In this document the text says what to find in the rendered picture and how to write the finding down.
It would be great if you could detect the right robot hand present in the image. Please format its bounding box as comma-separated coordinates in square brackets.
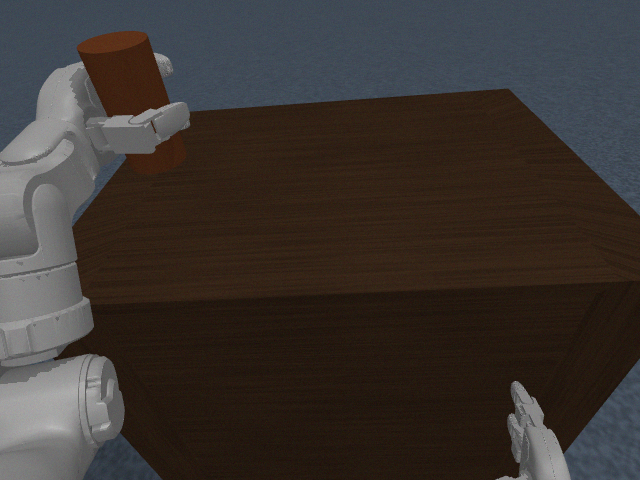
[495, 381, 571, 480]

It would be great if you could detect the can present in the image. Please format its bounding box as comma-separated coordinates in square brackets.
[77, 31, 186, 174]

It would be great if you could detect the left robot hand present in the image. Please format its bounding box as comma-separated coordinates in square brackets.
[35, 52, 190, 167]

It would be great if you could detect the left robot arm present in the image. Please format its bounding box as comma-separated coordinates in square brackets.
[0, 118, 125, 480]

